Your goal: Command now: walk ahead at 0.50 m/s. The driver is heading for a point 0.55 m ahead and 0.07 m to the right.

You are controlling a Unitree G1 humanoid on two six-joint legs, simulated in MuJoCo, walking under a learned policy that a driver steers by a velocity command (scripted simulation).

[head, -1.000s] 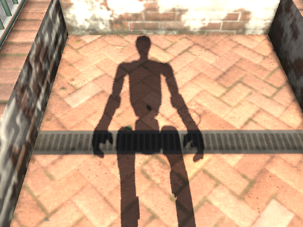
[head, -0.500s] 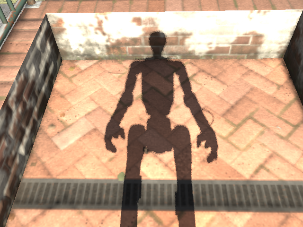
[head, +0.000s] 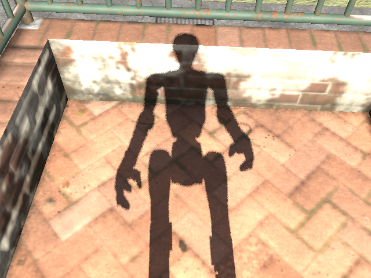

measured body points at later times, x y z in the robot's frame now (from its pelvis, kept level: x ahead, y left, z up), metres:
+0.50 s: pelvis +0.28 -0.06 -0.01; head +0.32 -0.07 +0.44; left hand +0.47 +0.19 -0.11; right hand +0.26 -0.33 -0.15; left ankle +0.11 +0.09 -0.67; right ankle +0.39 -0.15 -0.73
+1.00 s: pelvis +0.48 -0.04 +0.00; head +0.50 -0.03 +0.45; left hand +0.54 +0.22 -0.15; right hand +0.61 -0.29 -0.12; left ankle +0.57 +0.06 -0.73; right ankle +0.41 -0.16 -0.72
